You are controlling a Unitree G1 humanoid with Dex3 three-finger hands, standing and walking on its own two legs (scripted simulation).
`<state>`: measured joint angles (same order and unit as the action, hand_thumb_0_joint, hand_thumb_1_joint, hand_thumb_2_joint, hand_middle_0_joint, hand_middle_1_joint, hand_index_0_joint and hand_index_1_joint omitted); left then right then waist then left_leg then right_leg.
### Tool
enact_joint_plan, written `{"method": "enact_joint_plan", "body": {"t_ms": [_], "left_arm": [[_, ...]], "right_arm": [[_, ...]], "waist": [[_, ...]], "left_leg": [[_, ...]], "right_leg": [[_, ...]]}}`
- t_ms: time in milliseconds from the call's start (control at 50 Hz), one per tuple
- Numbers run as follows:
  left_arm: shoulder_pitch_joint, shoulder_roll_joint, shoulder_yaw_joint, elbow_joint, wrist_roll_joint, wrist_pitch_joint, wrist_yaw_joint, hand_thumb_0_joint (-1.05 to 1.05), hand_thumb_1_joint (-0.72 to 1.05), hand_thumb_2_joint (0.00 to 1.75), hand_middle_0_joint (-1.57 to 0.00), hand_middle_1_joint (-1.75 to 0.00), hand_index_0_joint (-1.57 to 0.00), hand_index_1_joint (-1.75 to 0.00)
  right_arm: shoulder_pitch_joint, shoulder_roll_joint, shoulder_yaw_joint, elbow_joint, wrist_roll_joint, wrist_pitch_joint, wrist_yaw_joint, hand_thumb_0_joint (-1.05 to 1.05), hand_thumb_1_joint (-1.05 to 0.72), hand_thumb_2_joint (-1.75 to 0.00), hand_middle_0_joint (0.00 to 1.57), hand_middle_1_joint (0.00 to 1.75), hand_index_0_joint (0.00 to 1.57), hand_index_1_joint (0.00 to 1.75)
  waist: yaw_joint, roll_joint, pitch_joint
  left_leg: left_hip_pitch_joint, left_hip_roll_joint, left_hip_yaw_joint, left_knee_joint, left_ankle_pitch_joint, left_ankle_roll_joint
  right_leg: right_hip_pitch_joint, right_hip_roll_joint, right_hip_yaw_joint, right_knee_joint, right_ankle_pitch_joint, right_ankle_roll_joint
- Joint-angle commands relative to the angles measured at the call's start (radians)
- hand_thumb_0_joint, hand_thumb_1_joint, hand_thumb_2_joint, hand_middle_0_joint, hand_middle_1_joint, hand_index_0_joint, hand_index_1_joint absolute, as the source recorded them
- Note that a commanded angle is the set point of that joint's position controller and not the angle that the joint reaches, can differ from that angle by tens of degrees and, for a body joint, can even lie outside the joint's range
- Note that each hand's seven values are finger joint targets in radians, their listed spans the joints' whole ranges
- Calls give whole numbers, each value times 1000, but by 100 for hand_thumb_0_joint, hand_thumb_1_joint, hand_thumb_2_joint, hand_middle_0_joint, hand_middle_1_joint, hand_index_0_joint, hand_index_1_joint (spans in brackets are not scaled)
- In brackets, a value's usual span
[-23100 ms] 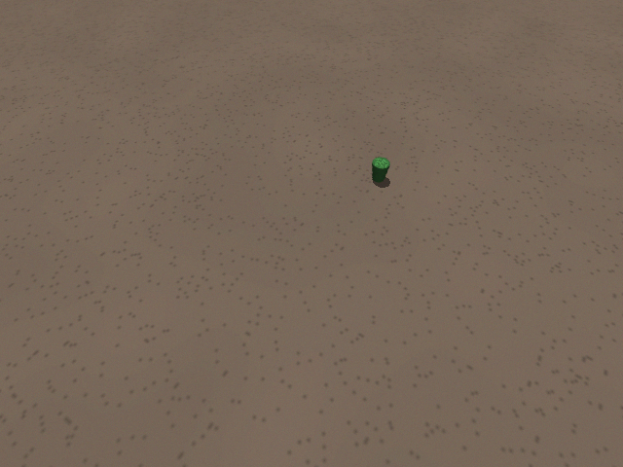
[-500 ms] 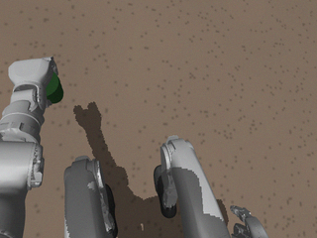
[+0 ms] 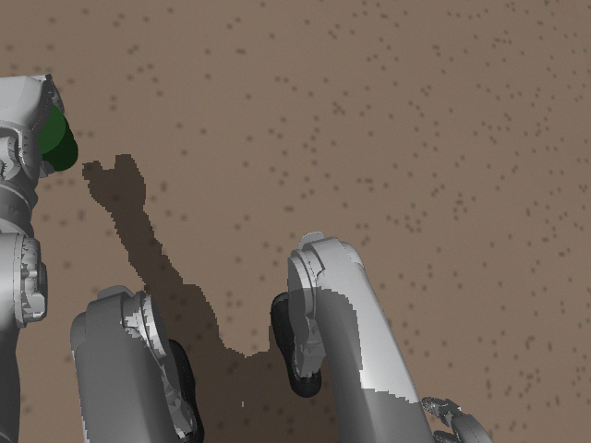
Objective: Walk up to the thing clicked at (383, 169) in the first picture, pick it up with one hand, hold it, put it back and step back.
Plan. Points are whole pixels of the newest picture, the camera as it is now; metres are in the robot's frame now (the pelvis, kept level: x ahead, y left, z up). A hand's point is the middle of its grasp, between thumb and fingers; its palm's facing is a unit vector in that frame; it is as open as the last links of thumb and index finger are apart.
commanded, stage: crouch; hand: left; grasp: from above
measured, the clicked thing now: (45, 141) +0.54 +0.22 -0.19
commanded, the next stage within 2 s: lower in 0.38 s
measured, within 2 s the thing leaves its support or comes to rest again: rests again in 1.72 s
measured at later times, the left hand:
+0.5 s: hand (34, 139) +0.54 +0.23 -0.18, palm faces -0.45 -0.03 -0.89, open 10.3 cm
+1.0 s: hand (50, 148) +0.55 +0.22 -0.23, palm faces -0.45 -0.04 -0.89, open 10.3 cm
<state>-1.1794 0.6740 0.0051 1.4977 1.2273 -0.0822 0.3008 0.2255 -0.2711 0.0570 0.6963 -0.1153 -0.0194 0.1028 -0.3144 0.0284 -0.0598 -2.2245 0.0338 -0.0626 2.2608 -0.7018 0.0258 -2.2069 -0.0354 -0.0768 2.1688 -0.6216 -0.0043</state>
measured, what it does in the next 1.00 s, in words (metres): lowers itself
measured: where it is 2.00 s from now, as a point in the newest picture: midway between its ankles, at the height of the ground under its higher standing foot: (243, 387)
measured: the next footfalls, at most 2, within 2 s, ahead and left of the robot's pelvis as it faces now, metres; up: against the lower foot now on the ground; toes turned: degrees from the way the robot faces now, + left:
none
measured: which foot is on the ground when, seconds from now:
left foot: down 0.00-1.00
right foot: down 0.00-1.00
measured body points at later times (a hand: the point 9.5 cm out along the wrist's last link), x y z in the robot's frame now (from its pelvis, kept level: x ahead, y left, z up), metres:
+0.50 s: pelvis +0.00 +0.00 -0.03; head +0.26 +0.05 +0.33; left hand +0.56 +0.22 -0.13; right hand -0.01 -0.27 -0.12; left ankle +0.07 +0.12 -0.34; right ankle +0.11 -0.12 -0.34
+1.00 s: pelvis +0.00 +0.00 -0.05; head +0.28 +0.06 +0.30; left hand +0.56 +0.22 -0.18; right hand -0.02 -0.26 -0.13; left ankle +0.07 +0.12 -0.34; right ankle +0.11 -0.12 -0.34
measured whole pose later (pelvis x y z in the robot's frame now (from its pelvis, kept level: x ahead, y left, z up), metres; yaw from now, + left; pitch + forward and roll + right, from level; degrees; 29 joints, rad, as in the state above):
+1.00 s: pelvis +0.00 +0.00 -0.05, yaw -3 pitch +35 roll -9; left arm -1.25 0.82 0.02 1.60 1.28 -0.10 0.35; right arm 0.23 -0.29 0.17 0.66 -0.15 -0.06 0.14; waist -0.38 -0.01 0.04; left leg -2.37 0.03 -0.12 2.44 -0.71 0.03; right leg -2.32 -0.03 -0.12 2.31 -0.61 0.00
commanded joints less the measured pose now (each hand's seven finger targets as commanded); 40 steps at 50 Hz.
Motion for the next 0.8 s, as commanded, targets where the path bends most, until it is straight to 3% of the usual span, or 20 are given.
{"method": "enact_joint_plan", "body": {"t_ms": [0,20,60,80,100,140,180,280,460,560,620,720,780], "left_arm": [[-435,237,17,-132,-1,-3,54,0,44,105,-78,-109,-82,-104],[-413,224,11,-99,5,2,53,0,44,105,-78,-108,-82,-103],[-471,243,11,-134,-6,-7,50,0,44,103,-77,-107,-82,-102],[-434,253,9,-105,3,-4,48,0,42,100,-76,-106,-80,-102],[-429,251,8,-96,10,-2,45,0,43,101,-76,-107,-81,-102],[-470,284,22,-146,-1,-8,45,0,45,100,-77,-107,-82,-102],[-426,257,3,-96,10,-4,39,0,45,101,-78,-107,-83,-102],[-451,290,11,-121,12,0,38,0,46,106,-80,-108,-84,-105],[-452,276,-8,-121,7,3,30,0,42,104,-79,-105,-82,-103],[-442,241,-21,-68,5,4,35,0,37,96,-76,-102,-79,-99],[-445,277,-17,-64,15,-6,41,0,38,98,-76,-104,-79,-100],[-472,307,6,-59,30,-21,58,0,40,97,-76,-106,-80,-102],[-469,330,13,-68,41,-29,78,0,38,94,-74,-106,-79,-101]], "right_arm": [[230,-243,-60,-8,-5,-2,-10,0,-91,-91,20,30,20,30],[234,-247,-53,-3,-7,-3,-12,0,-91,-91,20,30,20,30],[230,-247,-50,-7,-10,-7,-12,0,-91,-90,20,30,20,30],[230,-249,-45,-2,-9,-7,-13,0,-91,-91,20,30,20,30],[239,-252,-42,-2,-12,-8,-10,0,-91,-90,20,30,20,30],[239,-258,-39,-4,-12,-9,-10,0,-91,-90,20,30,20,30],[239,-255,-30,-4,-11,-6,-6,0,-92,-91,20,30,20,30],[251,-269,-23,-9,-9,-4,-1,0,-92,-91,20,30,20,30],[241,-272,-16,-7,-7,0,-1,0,-92,-91,20,30,20,30],[244,-277,-2,-11,-9,-3,2,0,-92,-91,20,30,20,30],[239,-281,7,-12,-13,-4,6,0,-92,-90,20,30,20,30],[245,-288,18,-22,-29,-16,11,0,-92,-90,20,30,20,30],[236,-290,23,-26,-32,-18,12,0,-92,-90,20,30,20,30]], "waist": [[-41,268,-707],[-48,260,-688],[-63,267,-708],[-50,268,-698],[-63,273,-685],[-51,280,-725],[-62,287,-694],[-67,297,-698],[-70,322,-674],[-95,309,-626],[-86,326,-635],[-108,334,-616],[-98,344,-632]], "left_leg": [[415,-38,37,-223,172,2],[427,-38,32,-223,171,1],[408,-37,35,-199,160,6],[412,-37,35,-200,165,3],[400,-37,39,-188,170,5],[399,-36,33,-184,178,5],[395,-34,27,-186,181,1],[384,-32,24,-165,204,4],[395,-28,15,-153,199,-1],[377,-27,-4,-149,213,-3],[375,-29,3,-130,222,-4],[358,-30,7,-105,207,-2],[354,-30,7,-96,191,-1]], "right_leg": [[433,54,-42,-195,162,-37],[412,54,-48,-191,159,-37],[427,59,-46,-189,157,-35],[422,59,-47,-181,159,-36],[425,56,-45,-181,166,-33],[432,59,-50,-170,173,-35],[417,62,-58,-159,174,-36],[421,63,-65,-145,201,-35],[369,66,-75,-128,196,-39],[337,65,-88,-109,211,-38],[350,66,-87,-96,214,-39],[340,64,-88,-90,202,-34],[343,66,-92,-84,190,-33]]}}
